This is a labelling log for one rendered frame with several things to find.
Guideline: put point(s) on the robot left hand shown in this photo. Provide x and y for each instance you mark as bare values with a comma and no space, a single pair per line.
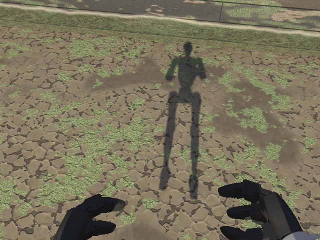
78,223

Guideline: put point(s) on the robot right hand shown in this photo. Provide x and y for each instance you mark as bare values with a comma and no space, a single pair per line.
267,209

